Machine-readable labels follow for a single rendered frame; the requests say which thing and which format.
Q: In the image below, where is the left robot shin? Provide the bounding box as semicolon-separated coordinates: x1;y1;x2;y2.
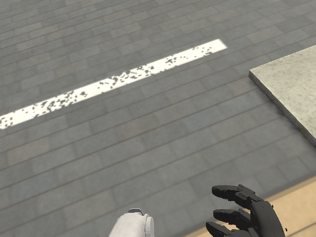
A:
117;208;144;220

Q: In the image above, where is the left robot thigh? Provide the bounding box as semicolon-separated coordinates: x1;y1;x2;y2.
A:
109;212;155;237

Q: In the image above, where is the right robot hand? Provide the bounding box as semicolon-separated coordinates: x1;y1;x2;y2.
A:
205;184;287;237

